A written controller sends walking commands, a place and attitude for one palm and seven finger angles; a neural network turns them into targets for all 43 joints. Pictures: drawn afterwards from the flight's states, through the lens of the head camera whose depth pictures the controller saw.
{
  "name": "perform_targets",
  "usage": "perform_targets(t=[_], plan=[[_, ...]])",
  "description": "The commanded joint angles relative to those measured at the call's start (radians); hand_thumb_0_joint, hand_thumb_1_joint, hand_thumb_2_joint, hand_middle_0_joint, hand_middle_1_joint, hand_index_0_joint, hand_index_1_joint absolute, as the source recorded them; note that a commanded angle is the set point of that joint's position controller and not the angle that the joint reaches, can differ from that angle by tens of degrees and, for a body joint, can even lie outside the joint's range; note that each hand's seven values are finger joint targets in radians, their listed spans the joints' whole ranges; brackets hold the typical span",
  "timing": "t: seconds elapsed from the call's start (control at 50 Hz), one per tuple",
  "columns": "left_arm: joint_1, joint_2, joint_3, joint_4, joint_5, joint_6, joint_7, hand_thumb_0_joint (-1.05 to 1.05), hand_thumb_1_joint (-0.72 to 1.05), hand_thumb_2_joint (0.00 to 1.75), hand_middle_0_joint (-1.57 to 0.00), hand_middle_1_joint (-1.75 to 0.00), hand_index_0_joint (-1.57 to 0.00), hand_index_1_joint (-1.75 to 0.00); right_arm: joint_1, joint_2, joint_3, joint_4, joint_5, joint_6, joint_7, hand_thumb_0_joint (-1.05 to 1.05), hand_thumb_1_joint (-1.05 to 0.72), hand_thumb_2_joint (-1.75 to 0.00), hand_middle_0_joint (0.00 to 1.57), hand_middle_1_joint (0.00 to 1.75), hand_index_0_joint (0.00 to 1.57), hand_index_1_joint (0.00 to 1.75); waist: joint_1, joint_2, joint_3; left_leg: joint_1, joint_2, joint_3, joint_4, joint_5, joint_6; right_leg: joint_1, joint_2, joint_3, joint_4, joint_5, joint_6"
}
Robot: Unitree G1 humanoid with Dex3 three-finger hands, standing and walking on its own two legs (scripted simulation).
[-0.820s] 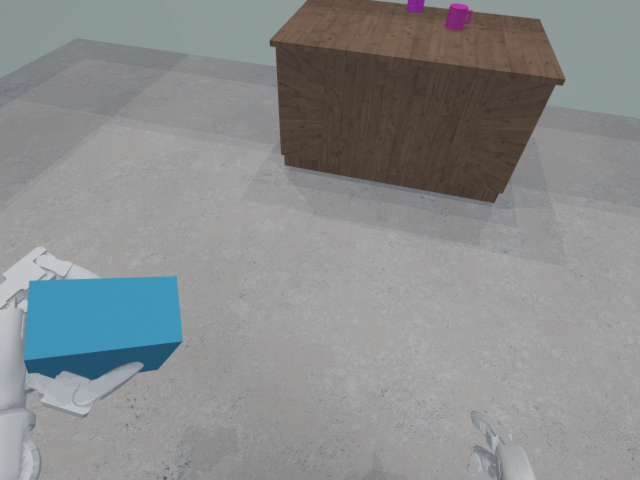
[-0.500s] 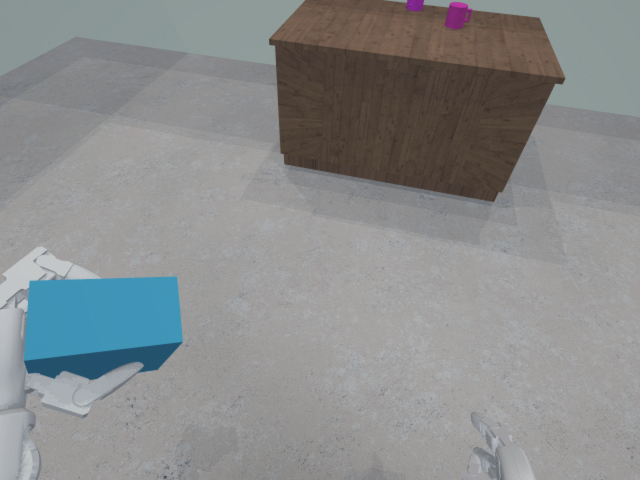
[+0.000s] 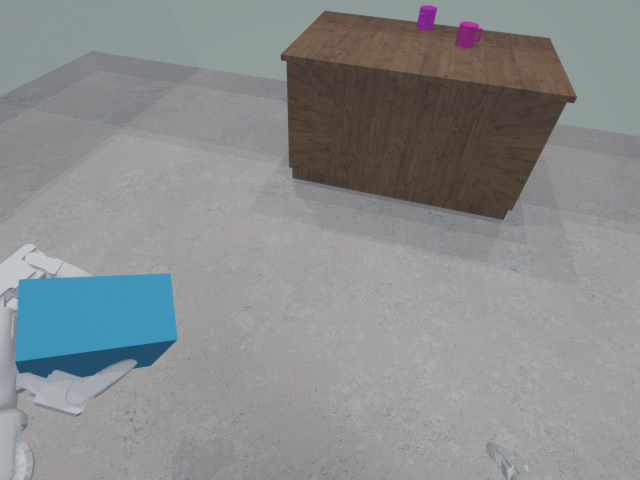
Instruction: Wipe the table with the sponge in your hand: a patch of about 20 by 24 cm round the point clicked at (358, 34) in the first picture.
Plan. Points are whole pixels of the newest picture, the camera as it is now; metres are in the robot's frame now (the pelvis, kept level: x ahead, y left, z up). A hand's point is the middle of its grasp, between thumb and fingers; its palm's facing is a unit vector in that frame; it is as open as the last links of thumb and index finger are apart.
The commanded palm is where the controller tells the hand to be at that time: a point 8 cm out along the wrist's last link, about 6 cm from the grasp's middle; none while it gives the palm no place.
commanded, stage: walk to a spot facing it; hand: left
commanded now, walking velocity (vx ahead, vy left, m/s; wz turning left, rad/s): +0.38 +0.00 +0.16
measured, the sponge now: (117, 328) +0.22 +0.21 +0.15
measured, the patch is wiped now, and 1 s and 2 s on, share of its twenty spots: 0.00 0.00 0.00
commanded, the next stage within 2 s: none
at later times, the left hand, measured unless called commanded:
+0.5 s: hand (104, 235) +0.33 +0.26 +0.17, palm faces +0.49 -0.77 -0.41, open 10.3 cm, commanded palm +0.26 +0.29 +0.19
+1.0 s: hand (200, 158) +0.48 +0.19 +0.18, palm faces +0.46 -0.75 -0.48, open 10.3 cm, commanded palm +0.41 +0.23 +0.19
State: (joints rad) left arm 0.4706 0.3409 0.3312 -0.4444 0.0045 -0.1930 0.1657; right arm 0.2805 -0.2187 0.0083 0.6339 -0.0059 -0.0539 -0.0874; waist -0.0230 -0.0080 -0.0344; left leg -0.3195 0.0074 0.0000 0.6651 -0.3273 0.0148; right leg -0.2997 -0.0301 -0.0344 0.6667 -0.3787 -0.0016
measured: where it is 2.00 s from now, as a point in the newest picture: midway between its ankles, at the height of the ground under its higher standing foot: (339, 382)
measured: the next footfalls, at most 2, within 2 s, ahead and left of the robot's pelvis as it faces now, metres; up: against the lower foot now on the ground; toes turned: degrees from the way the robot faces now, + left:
left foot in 0.44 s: +0.21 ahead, +0.14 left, +0.00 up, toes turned +15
right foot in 0.76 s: +0.31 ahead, -0.14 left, +0.00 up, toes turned -6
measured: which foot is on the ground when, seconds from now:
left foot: down 0.00-0.18, up 0.20-0.42, down 0.44-0.76, up 0.78-1.00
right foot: down 0.00-0.44, up 0.46-0.74, down 0.76-1.00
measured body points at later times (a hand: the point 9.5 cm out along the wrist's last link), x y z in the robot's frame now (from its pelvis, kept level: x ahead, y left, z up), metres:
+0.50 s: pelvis +0.12 +0.00 -0.01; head +0.15 +0.01 +0.44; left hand +0.29 +0.30 +0.19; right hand +0.32 -0.23 -0.09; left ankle +0.17 +0.12 -0.72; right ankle +0.04 -0.12 -0.68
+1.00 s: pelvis +0.29 -0.07 +0.02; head +0.33 -0.08 +0.46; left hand +0.44 +0.23 +0.21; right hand +0.46 -0.30 -0.10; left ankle +0.30 +0.08 -0.64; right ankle +0.27 -0.14 -0.72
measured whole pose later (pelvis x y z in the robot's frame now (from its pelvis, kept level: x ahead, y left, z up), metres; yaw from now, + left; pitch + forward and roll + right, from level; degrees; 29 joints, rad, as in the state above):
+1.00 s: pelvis +0.29 -0.07 +0.02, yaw +8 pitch +0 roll +2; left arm 0.49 0.35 0.34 -0.49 0.00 -0.22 0.15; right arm 0.20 -0.25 -0.03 0.64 0.00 -0.02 -0.06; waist -0.01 0.01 0.08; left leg -0.58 0.10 0.10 1.10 -0.33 -0.02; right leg -0.21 -0.07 -0.23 0.52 -0.32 -0.06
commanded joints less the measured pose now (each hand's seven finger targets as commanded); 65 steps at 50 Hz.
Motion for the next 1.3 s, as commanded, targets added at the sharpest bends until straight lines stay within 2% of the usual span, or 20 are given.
perform_targets(t=[0.0,0.1,0.16,0.18,0.36,0.38,0.42,0.46,0.58,0.7,0.72,0.74,0.76,0.78,0.86,1.12,1.14,1.16,1.18,1.28], plan=[[-0.152,0.154,0.093,-0.232,0.002,-0.078,0.016,0.00,0.10,1.30,-1.20,-1.60,-1.20,-1.60,-0.120,-0.102,-0.037,-0.154,-0.008,-0.079,-0.011,0.00,-0.90,-0.90,0.20,0.30,0.20,0.30,-0.012,0.255,0.093,0.000,0.293,-0.502,-0.393,-0.265,0.192,-0.171,0.025,-0.011,0.150,-0.141,0.001],[-0.088,0.154,0.095,-0.260,-0.008,-0.077,0.004,0.00,0.10,1.30,-1.20,-1.60,-1.20,-1.60,-0.117,-0.107,-0.042,-0.141,-0.011,-0.096,0.018,0.00,-0.90,-0.90,0.20,0.30,0.20,0.30,0.019,0.221,-0.055,0.047,0.202,-0.206,-0.161,0.278,0.116,0.096,0.017,-0.053,-0.153,-0.018,-0.010],[-0.077,0.207,0.151,-0.188,-0.022,-0.067,0.009,0.00,0.10,1.30,-1.20,-1.60,-1.20,-1.60,-0.134,-0.096,-0.058,-0.158,0.010,-0.083,0.028,0.00,-0.90,-0.90,0.20,0.30,0.20,0.30,0.028,-0.249,-0.077,-0.446,-0.018,0.055,0.442,-0.175,-0.008,0.439,-0.383,0.517,-0.352,0.183,-0.224],[-0.066,0.206,0.141,-0.191,-0.029,-0.077,0.008,0.00,0.10,1.30,-1.20,-1.60,-1.20,-1.60,-0.145,-0.103,-0.062,-0.150,0.009,-0.079,0.024,0.00,-0.90,-0.90,0.20,0.30,0.20,0.30,0.029,-0.141,0.003,-0.466,0.043,-0.019,0.524,-0.182,-0.018,0.348,-0.413,0.520,-0.376,0.170,-0.251],[-0.107,0.170,0.114,-0.309,-0.021,-0.094,0.026,0.00,0.10,1.30,-1.20,-1.60,-1.20,-1.60,-0.146,-0.059,-0.043,-0.181,-0.004,-0.058,0.006,0.00,-0.90,-0.90,0.20,0.30,0.20,0.30,0.015,-0.060,-0.068,0.109,0.004,0.243,-0.150,0.139,-0.009,0.145,-0.189,-0.018,-0.136,0.437,-0.105],[-0.121,0.182,0.118,-0.346,-0.022,-0.102,0.029,0.00,0.10,1.30,-1.20,-1.60,-1.20,-1.60,-0.130,-0.070,-0.054,-0.191,0.001,-0.067,-0.002,0.00,-0.90,-0.90,0.20,0.30,0.20,0.30,0.001,0.009,-0.120,0.276,0.024,0.213,-0.190,0.159,0.009,0.076,-0.157,-0.038,0.044,0.459,-0.067],[-0.128,0.182,0.134,-0.372,-0.032,-0.116,0.042,0.00,0.10,1.30,-1.20,-1.60,-1.20,-1.60,-0.125,-0.105,-0.066,-0.190,0.002,-0.065,0.004,0.00,-0.90,-0.90,0.20,0.30,0.20,0.30,-0.005,0.344,-0.189,0.526,0.408,-0.383,-0.296,0.295,0.208,-0.277,0.008,-0.061,0.496,-0.186,0.015],[-0.154,0.240,0.163,-0.299,-0.031,-0.096,0.022,0.00,0.10,1.30,-1.20,-1.60,-1.20,-1.60,-0.148,-0.094,-0.064,-0.170,0.005,-0.067,0.013,0.00,-0.90,-0.90,0.20,0.30,0.20,0.30,-0.004,0.217,-0.102,0.377,0.487,-0.532,-0.361,0.095,0.286,-0.400,-0.056,0.071,0.657,-0.212,0.016],[-0.029,0.164,0.146,-0.363,-0.032,-0.090,0.010,0.00,0.10,1.30,-1.20,-1.60,-1.20,-1.60,-0.154,-0.083,-0.059,-0.171,0.010,-0.093,0.024,0.00,-0.90,-0.90,0.20,0.30,0.20,0.30,0.026,0.262,-0.039,0.085,0.316,-0.054,-0.391,0.063,0.156,-0.174,-0.091,-0.070,0.270,-0.008,0.034],[-0.061,0.157,0.137,-0.204,-0.033,-0.060,0.003,0.00,0.10,1.30,-1.20,-1.60,-1.20,-1.60,-0.149,-0.076,-0.052,-0.168,0.012,-0.076,0.000,0.00,-0.90,-0.90,0.20,0.30,0.20,0.30,0.032,0.156,-0.030,-0.034,0.245,0.093,-0.171,-0.104,0.073,0.145,-0.004,-0.197,-0.093,0.098,0.043],[-0.088,0.170,0.138,-0.197,-0.028,-0.054,0.004,0.00,0.10,1.30,-1.20,-1.60,-1.20,-1.60,-0.145,-0.066,-0.050,-0.166,0.014,-0.070,-0.002,0.00,-0.90,-0.90,0.20,0.30,0.20,0.30,0.040,0.048,-0.047,-0.100,0.190,0.133,0.025,-0.112,0.053,0.217,-0.049,-0.107,-0.178,0.047,0.012],[-0.121,0.214,0.153,-0.203,-0.016,-0.050,0.009,0.00,0.10,1.30,-1.20,-1.60,-1.20,-1.60,-0.139,-0.041,-0.047,-0.173,0.016,-0.061,0.001,0.00,-0.90,-0.90,0.20,0.30,0.20,0.30,0.041,-0.241,-0.069,-0.303,0.073,0.195,0.353,-0.185,0.012,0.321,-0.266,0.275,-0.309,-0.013,-0.095],[-0.118,0.244,0.193,-0.177,-0.027,-0.039,0.015,0.00,0.10,1.30,-1.20,-1.60,-1.20,-1.60,-0.190,-0.060,-0.044,-0.194,0.010,-0.073,0.005,0.00,-0.90,-0.90,0.20,0.30,0.20,0.30,0.072,-0.347,-0.070,-0.439,0.023,0.085,0.570,-0.260,-0.002,0.342,-0.410,0.567,-0.403,0.026,-0.179],[-0.135,0.234,0.167,-0.193,-0.036,-0.051,0.006,0.00,0.10,1.30,-1.20,-1.60,-1.20,-1.60,-0.187,-0.075,-0.052,-0.170,0.011,-0.076,0.012,0.00,-0.90,-0.90,0.20,0.30,0.20,0.30,0.050,-0.284,-0.042,-0.443,0.059,-0.011,0.675,-0.185,-0.013,0.309,-0.430,0.593,-0.432,-0.004,-0.187],[-0.117,0.206,0.150,-0.273,-0.016,-0.089,-0.002,0.00,0.10,1.30,-1.20,-1.60,-1.20,-1.60,-0.198,-0.066,-0.038,-0.134,0.009,-0.034,0.022,0.00,-0.90,-0.90,0.20,0.30,0.20,0.30,0.026,-0.088,-0.047,-0.447,0.115,0.007,0.668,-0.040,-0.046,0.304,-0.349,0.177,-0.345,0.333,-0.160],[-0.080,0.204,0.160,-0.319,-0.028,-0.093,0.048,0.00,0.10,1.30,-1.20,-1.60,-1.20,-1.60,-0.098,-0.078,-0.074,-0.205,0.002,-0.033,0.008,0.00,-0.90,-0.90,0.20,0.30,0.20,0.30,0.004,-0.033,-0.118,0.161,0.010,0.263,-0.183,0.169,0.003,0.181,-0.216,-0.100,0.013,0.582,-0.077],[-0.099,0.209,0.163,-0.331,-0.025,-0.106,0.047,0.00,0.10,1.30,-1.20,-1.60,-1.20,-1.60,-0.094,-0.094,-0.080,-0.210,0.003,-0.035,0.004,0.00,-0.90,-0.90,0.20,0.30,0.20,0.30,-0.009,0.093,-0.163,0.340,0.094,0.112,-0.213,0.180,0.052,0.038,-0.173,-0.120,0.207,0.462,-0.035],[-0.081,0.185,0.150,-0.313,-0.036,-0.108,0.043,0.00,0.10,1.30,-1.20,-1.60,-1.20,-1.60,-0.106,-0.117,-0.084,-0.208,0.003,-0.039,0.011,0.00,-0.90,-0.90,0.20,0.30,0.20,0.30,-0.002,0.297,-0.183,0.478,0.348,-0.301,-0.264,0.342,0.176,-0.197,-0.042,-0.114,0.460,-0.029,0.012],[-0.128,0.210,0.144,-0.290,-0.034,-0.113,0.035,0.00,0.10,1.30,-1.20,-1.60,-1.20,-1.60,-0.122,-0.106,-0.065,-0.217,0.009,-0.042,0.029,0.00,-0.90,-0.90,0.20,0.30,0.20,0.30,0.005,0.271,-0.131,0.403,0.458,-0.519,-0.334,0.337,0.260,-0.301,-0.002,-0.012,0.604,-0.256,0.009],[-0.063,0.216,0.183,-0.410,-0.033,-0.114,0.008,0.00,0.10,1.30,-1.20,-1.60,-1.20,-1.60,-0.164,-0.083,-0.072,-0.180,0.016,-0.064,0.033,0.00,-0.90,-0.90,0.20,0.30,0.20,0.30,0.036,0.241,-0.038,0.129,0.365,-0.205,-0.384,0.012,0.202,-0.314,-0.120,0.000,0.469,-0.085,0.030]])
